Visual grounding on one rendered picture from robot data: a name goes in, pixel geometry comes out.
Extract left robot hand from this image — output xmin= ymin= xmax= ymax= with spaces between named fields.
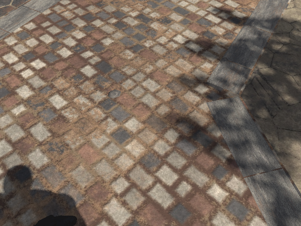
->
xmin=34 ymin=215 xmax=77 ymax=226

